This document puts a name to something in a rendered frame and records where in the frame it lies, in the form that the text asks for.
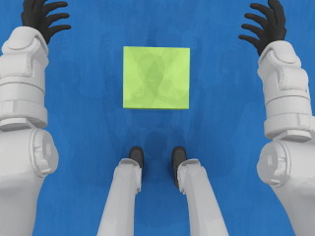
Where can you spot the left robot upper arm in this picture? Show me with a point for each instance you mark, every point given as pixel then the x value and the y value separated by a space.
pixel 26 157

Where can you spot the robot right shin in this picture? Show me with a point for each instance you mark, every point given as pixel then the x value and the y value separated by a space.
pixel 189 161

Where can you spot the robot right forearm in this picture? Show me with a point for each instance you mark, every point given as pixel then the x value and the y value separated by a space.
pixel 286 95

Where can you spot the robot left forearm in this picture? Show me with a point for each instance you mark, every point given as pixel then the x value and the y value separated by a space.
pixel 22 81

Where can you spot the robot shin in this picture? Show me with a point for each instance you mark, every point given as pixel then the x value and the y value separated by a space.
pixel 126 161
pixel 189 161

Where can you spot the carton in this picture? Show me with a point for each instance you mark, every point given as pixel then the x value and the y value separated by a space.
pixel 156 78

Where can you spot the right robot hand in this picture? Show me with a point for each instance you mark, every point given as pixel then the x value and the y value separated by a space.
pixel 273 28

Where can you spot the left robot hand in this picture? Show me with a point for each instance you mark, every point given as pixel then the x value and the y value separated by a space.
pixel 35 16

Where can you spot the right robot upper arm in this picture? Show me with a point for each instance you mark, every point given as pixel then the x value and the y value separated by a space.
pixel 289 168

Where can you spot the robot left shin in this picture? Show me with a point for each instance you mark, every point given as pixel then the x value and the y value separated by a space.
pixel 126 161

